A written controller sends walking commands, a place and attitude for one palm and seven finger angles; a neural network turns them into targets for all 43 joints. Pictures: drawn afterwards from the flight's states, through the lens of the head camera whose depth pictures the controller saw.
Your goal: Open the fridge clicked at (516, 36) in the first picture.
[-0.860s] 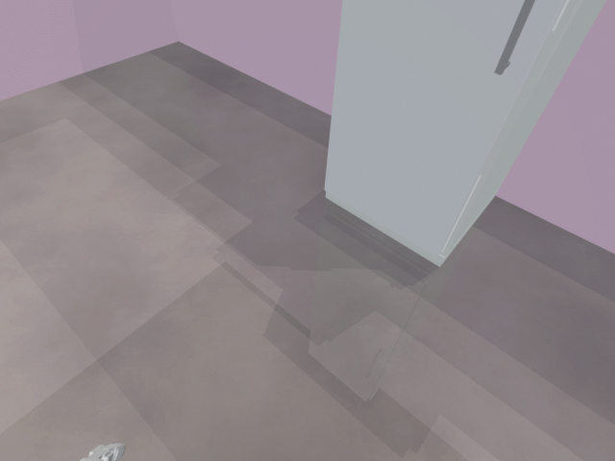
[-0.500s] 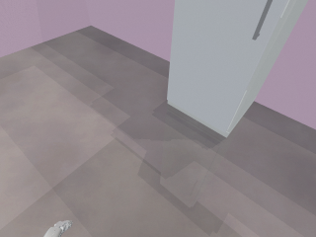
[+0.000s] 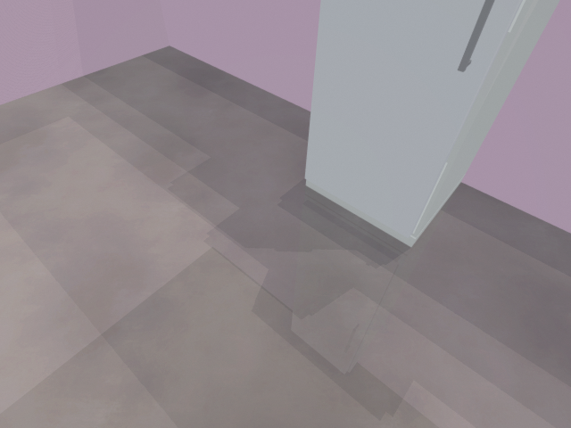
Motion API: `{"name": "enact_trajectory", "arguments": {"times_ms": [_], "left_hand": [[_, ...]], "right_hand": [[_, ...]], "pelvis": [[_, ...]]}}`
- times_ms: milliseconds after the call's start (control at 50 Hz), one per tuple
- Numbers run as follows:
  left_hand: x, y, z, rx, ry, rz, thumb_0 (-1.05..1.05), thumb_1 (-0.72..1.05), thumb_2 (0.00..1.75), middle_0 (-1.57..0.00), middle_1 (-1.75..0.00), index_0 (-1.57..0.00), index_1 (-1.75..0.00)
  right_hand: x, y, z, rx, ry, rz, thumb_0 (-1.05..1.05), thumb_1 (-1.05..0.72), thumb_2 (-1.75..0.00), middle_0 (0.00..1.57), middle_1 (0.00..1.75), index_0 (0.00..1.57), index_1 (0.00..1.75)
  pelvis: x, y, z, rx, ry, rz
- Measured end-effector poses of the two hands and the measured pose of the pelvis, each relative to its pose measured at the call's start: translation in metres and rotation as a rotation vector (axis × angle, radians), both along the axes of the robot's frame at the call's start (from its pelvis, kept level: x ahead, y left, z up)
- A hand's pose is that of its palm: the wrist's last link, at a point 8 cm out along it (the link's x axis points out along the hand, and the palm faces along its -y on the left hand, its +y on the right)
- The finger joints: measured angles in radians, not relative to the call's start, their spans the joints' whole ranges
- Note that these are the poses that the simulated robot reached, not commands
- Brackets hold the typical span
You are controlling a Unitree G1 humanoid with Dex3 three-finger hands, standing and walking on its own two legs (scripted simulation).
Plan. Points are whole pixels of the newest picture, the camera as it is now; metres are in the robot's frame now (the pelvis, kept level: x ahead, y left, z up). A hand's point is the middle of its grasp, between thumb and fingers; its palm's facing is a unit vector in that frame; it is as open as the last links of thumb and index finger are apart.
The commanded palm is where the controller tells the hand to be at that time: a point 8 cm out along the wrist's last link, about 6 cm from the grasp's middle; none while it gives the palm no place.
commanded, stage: stand and wait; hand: right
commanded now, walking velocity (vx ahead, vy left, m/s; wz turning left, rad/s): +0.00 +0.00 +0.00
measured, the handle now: out of the picture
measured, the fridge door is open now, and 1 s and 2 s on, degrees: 0 0 0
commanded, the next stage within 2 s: look at it before walking up in 0.04 s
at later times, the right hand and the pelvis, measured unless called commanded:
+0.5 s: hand out of the picture +0.07 -0.25 -0.16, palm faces -0.02 +0.94 -0.33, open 7.4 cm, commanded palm none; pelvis +0.00 -0.01 +0.00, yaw +0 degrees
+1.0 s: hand out of the picture +0.05 -0.23 -0.17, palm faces -0.06 +0.96 -0.26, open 7.4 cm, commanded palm none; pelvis +0.02 -0.01 -0.01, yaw +5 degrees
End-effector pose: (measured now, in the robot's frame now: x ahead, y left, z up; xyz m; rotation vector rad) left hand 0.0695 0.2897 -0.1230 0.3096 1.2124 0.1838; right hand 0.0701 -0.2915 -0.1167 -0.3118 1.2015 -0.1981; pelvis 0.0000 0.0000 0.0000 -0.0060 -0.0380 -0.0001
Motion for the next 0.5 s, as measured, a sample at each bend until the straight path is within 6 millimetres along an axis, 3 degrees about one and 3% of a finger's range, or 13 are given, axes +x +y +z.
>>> {"name": "enact_trajectory", "arguments": {"times_ms": [500], "left_hand": [[-0.0056, -0.0073, 0.0042, 0.005, -0.001, 0.006, 0.01, 0.90, 0.90, -0.20, -0.30, -0.20, -0.30]], "right_hand": [[-0.0084, -0.0054, -0.0034, 0.013, 0.012, 0.003, 0.01, -0.90, -0.89, 0.20, 0.30, 0.20, 0.30]], "pelvis": [[-0.0045, -0.0077, 0.0014, 0.003, 0.001, 0.004]]}}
